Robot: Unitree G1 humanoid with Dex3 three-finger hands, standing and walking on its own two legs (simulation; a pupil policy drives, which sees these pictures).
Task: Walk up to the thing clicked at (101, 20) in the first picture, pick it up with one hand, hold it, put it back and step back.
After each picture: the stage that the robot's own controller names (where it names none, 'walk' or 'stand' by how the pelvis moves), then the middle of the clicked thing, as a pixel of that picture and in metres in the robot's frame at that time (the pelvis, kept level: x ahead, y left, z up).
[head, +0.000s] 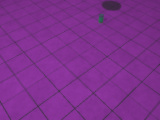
stand; (101, 18) +1.93 -0.26 -0.72
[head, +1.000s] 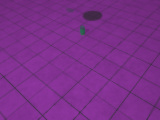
walk; (82, 30) +1.81 +0.13 -0.70
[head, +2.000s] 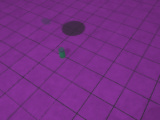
walk; (61, 52) +1.22 +0.32 -0.71
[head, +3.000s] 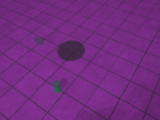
walk; (57, 86) +0.78 +0.28 -0.72
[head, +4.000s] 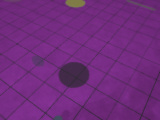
walk; out of the picture +0.50 +0.20 -0.71
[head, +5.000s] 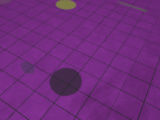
stand; out of the picture +0.40 +0.22 -0.71
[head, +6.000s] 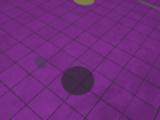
stand; out of the picture +0.37 +0.16 -0.71
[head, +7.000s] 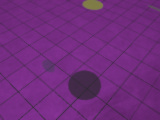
stand; out of the picture +0.37 +0.14 -0.72
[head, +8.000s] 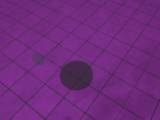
stand; out of the picture +0.35 +0.18 -0.71
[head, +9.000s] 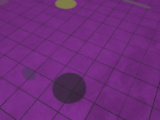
stand; out of the picture +0.30 +0.18 -0.72
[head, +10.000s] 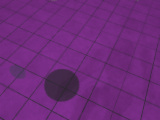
stand; out of the picture +0.24 +0.16 -0.71
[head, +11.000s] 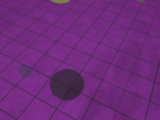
stand; out of the picture +0.29 +0.17 -0.72
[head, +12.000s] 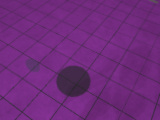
stand; out of the picture +0.30 +0.15 -0.71
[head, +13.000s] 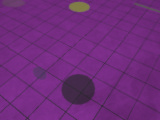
stand; out of the picture +0.32 +0.16 -0.72
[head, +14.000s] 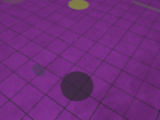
stand; out of the picture +0.34 +0.16 -0.72
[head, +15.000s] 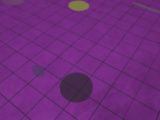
stand; out of the picture +0.34 +0.17 -0.72
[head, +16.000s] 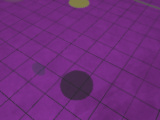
stand; out of the picture +0.34 +0.17 -0.72
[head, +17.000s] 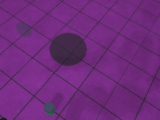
go down; (49, 109) +0.38 +0.16 -0.60
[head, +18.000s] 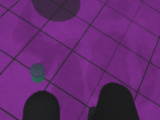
go down; (37, 73) +0.45 +0.14 -0.33
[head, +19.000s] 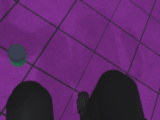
close in; (17, 56) +0.45 +0.16 -0.28
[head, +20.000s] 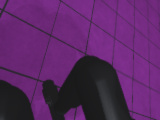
close; out of the picture +0.46 +0.19 -0.25
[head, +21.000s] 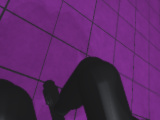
close; out of the picture +0.44 +0.20 -0.25
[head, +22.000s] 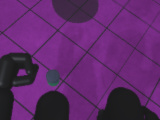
lift; (53, 78) +0.42 +0.12 -0.36
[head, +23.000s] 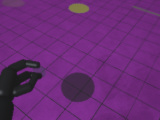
go down; out of the picture +0.34 +0.13 -0.67
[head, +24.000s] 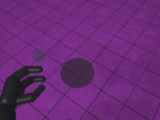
go down; out of the picture +0.34 +0.15 -0.67
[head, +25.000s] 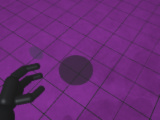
stand; out of the picture +0.35 +0.14 -0.66
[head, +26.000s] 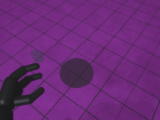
stand; out of the picture +0.35 +0.14 -0.66
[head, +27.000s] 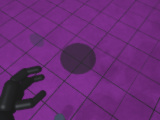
hold; out of the picture +0.35 +0.14 -0.61
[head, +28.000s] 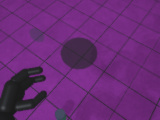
hold; (60, 115) +0.36 +0.14 -0.59
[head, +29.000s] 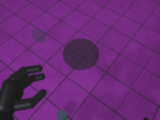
hold; (62, 116) +0.36 +0.13 -0.59
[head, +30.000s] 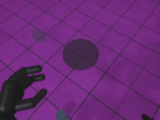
hold; (61, 116) +0.37 +0.14 -0.59
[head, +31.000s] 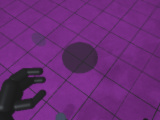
hold; (61, 119) +0.36 +0.14 -0.60
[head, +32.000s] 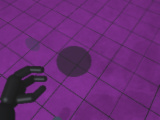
stand; out of the picture +0.35 +0.14 -0.64
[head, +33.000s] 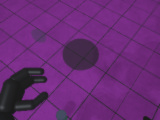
hold; (61, 116) +0.36 +0.13 -0.59
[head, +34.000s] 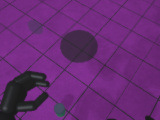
hold; (60, 110) +0.37 +0.14 -0.56
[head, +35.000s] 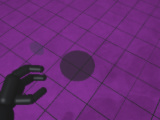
hold; out of the picture +0.34 +0.14 -0.64
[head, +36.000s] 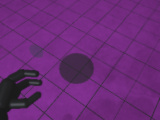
close; out of the picture +0.34 +0.14 -0.65
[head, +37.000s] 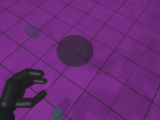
hold; (57, 114) +0.36 +0.14 -0.59
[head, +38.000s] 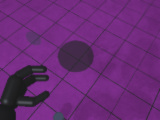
hold; (59, 119) +0.35 +0.13 -0.61
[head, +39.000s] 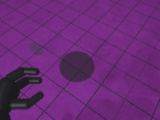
close; out of the picture +0.34 +0.13 -0.64
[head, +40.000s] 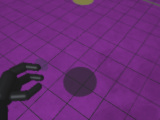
close; out of the picture +0.33 +0.14 -0.68
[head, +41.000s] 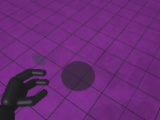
close; out of the picture +0.34 +0.14 -0.67
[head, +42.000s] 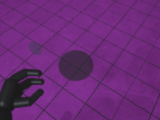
hold; out of the picture +0.35 +0.14 -0.64
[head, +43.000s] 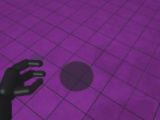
close; out of the picture +0.33 +0.14 -0.68
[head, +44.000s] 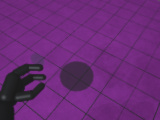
stand; out of the picture +0.34 +0.14 -0.67
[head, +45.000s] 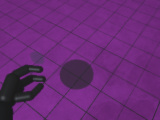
close; out of the picture +0.34 +0.14 -0.67
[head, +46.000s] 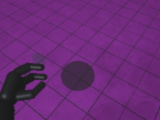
close; out of the picture +0.34 +0.14 -0.67
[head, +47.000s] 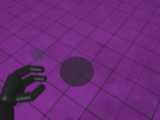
close; out of the picture +0.34 +0.14 -0.66
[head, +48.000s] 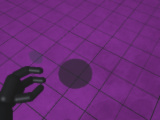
stand; out of the picture +0.34 +0.15 -0.67
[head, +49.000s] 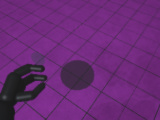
close; out of the picture +0.34 +0.15 -0.67
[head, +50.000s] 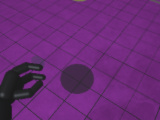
close; out of the picture +0.33 +0.14 -0.68
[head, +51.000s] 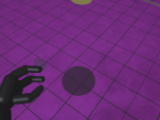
close; out of the picture +0.34 +0.14 -0.68
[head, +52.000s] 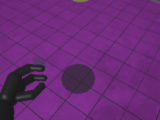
stand; out of the picture +0.34 +0.14 -0.67
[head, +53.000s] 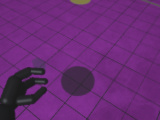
hold; out of the picture +0.33 +0.14 -0.68
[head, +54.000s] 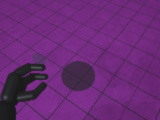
stand; out of the picture +0.34 +0.14 -0.67
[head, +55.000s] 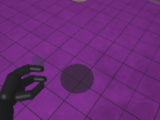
close; out of the picture +0.34 +0.14 -0.68
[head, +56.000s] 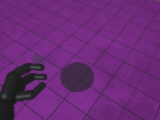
stand; out of the picture +0.34 +0.14 -0.67
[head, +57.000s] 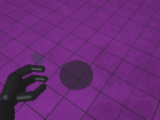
close; out of the picture +0.34 +0.14 -0.67
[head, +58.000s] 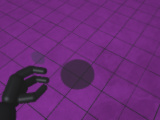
close; out of the picture +0.34 +0.14 -0.67
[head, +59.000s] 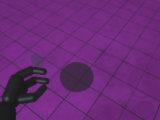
close; out of the picture +0.33 +0.14 -0.67
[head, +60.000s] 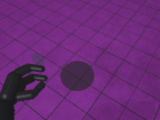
close; out of the picture +0.34 +0.14 -0.67
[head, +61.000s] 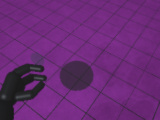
close; out of the picture +0.34 +0.14 -0.67
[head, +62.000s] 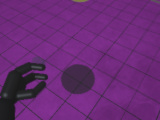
stand; out of the picture +0.33 +0.14 -0.67
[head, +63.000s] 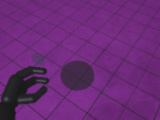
close; out of the picture +0.34 +0.14 -0.67
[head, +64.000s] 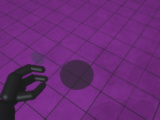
close; out of the picture +0.34 +0.14 -0.67
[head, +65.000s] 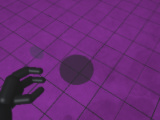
close; out of the picture +0.34 +0.14 -0.66
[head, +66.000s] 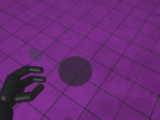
close; out of the picture +0.34 +0.14 -0.67
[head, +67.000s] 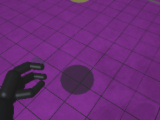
hold; out of the picture +0.33 +0.15 -0.68
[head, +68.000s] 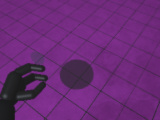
close; out of the picture +0.34 +0.14 -0.67
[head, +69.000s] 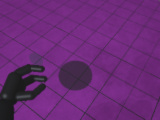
stand; out of the picture +0.34 +0.14 -0.67
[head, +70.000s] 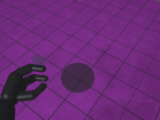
stand; out of the picture +0.34 +0.14 -0.67
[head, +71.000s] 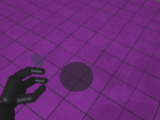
stand; out of the picture +0.34 +0.14 -0.67
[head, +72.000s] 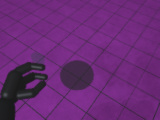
close; out of the picture +0.34 +0.14 -0.67
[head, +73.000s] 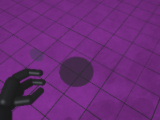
close; out of the picture +0.34 +0.14 -0.66
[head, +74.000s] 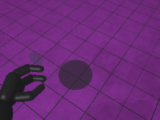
close; out of the picture +0.34 +0.14 -0.67
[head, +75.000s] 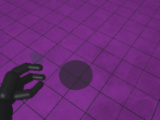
close; out of the picture +0.34 +0.14 -0.68
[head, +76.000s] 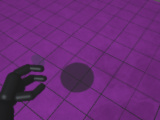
hold; out of the picture +0.34 +0.14 -0.68
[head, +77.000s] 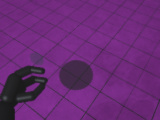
close; out of the picture +0.34 +0.15 -0.67
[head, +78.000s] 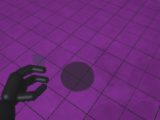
close; out of the picture +0.34 +0.14 -0.67
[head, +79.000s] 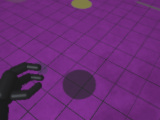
close; out of the picture +0.33 +0.14 -0.69
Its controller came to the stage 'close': yes
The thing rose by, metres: 0.00
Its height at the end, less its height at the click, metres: +0.00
